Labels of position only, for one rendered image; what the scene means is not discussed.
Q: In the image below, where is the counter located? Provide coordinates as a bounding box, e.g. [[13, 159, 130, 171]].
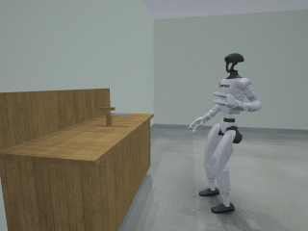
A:
[[0, 89, 154, 231]]

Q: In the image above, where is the robot left forearm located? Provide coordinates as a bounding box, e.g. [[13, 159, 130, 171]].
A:
[[232, 99, 262, 113]]

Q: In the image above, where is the robot right foot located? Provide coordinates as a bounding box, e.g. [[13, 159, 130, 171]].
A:
[[199, 187, 219, 197]]

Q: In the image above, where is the robot right shin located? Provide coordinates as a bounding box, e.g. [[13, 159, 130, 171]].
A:
[[204, 160, 217, 191]]

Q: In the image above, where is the robot right hand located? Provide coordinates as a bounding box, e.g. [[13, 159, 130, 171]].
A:
[[189, 117, 206, 133]]

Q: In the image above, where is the robot right forearm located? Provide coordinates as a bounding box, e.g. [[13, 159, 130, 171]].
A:
[[203, 104, 220, 121]]

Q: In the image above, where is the tap lever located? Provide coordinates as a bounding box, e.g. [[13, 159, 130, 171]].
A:
[[110, 113, 130, 116]]

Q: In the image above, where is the robot left hand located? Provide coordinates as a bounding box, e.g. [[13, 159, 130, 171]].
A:
[[213, 91, 237, 108]]

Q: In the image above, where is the robot left upper arm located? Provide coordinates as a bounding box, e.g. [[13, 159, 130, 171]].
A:
[[235, 78, 261, 112]]

